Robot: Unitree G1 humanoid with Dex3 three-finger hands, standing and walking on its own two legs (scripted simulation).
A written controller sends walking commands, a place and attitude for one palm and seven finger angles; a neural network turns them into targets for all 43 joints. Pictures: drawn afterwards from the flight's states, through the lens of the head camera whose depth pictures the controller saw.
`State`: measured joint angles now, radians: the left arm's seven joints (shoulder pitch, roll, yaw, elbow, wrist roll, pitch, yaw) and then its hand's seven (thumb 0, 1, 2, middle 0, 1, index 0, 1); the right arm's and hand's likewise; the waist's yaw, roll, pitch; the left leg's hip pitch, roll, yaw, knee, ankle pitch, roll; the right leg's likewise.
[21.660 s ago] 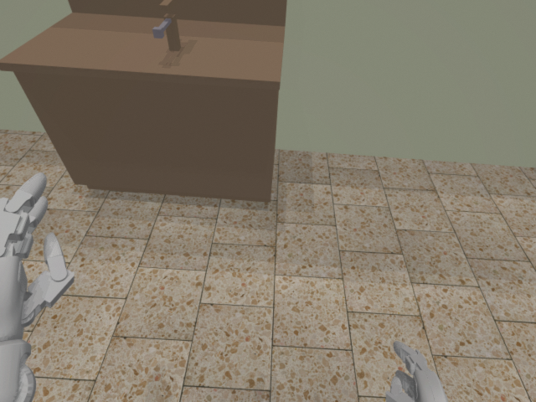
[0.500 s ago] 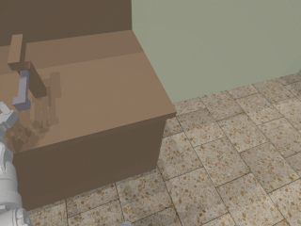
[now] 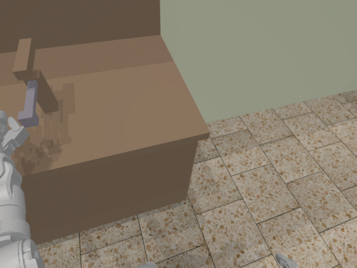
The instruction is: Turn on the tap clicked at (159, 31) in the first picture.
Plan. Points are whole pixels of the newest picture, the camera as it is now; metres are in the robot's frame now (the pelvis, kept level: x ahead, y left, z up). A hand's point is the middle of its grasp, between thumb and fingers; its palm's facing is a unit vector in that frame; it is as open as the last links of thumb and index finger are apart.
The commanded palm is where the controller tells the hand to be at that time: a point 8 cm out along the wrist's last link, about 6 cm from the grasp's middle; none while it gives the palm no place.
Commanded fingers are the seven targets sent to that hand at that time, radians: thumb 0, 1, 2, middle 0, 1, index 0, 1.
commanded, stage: push the lever round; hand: left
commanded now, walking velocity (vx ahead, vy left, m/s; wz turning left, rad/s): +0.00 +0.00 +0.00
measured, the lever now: (28, 118) +0.40 +0.35 +0.10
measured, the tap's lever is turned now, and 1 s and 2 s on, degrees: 0 23 45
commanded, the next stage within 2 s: none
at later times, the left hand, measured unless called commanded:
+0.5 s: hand (35, 128) +0.38 +0.33 +0.09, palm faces +0.55 -0.83 -0.05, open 7.7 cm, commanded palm +0.33 +0.35 +0.10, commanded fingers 0.00 0.90 0.90 -0.15 -0.15 -0.15 -0.15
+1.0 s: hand (57, 122) +0.40 +0.29 +0.09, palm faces +0.64 -0.76 -0.06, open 7.7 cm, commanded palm +0.35 +0.31 +0.10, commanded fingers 0.00 0.90 0.90 -0.15 -0.15 -0.15 -0.15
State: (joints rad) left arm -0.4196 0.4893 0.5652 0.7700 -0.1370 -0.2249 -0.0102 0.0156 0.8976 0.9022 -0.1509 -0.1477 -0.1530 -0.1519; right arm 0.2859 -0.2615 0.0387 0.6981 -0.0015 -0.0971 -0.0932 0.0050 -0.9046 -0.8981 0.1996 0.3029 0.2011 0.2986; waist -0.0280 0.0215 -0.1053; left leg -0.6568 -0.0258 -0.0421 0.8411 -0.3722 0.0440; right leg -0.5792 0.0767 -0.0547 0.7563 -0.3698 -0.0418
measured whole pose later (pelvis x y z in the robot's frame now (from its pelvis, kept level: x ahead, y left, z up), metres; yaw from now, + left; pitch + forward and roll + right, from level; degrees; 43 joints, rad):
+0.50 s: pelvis +0.00 +0.00 +0.00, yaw +1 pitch +10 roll -3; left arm -0.42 0.43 0.49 0.73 -0.13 -0.22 0.07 0.01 0.92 0.91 -0.15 -0.15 -0.15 -0.15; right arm 0.29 -0.26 0.03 0.73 0.00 -0.10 -0.09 0.01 -0.91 -0.90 0.20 0.30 0.20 0.30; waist -0.03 0.03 -0.10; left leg -0.64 -0.03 -0.05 0.83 -0.36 0.04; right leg -0.56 0.07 -0.06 0.74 -0.37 -0.04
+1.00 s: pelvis +0.00 +0.00 +0.00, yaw +1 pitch +10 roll -3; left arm -0.48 0.30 0.41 0.71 -0.05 -0.20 0.33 0.01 0.92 0.91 -0.15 -0.15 -0.15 -0.15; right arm 0.27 -0.24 0.03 0.75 -0.03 -0.08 -0.07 0.01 -0.91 -0.90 0.20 0.30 0.20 0.30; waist -0.04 0.03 -0.11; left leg -0.63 -0.04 -0.05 0.81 -0.36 0.04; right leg -0.55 0.06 -0.06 0.74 -0.37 -0.04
